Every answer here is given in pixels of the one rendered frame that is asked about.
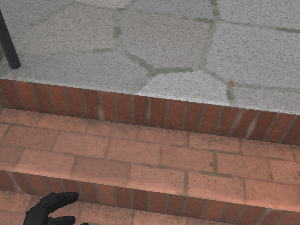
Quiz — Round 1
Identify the robot left hand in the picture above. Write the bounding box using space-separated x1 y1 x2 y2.
23 192 89 225

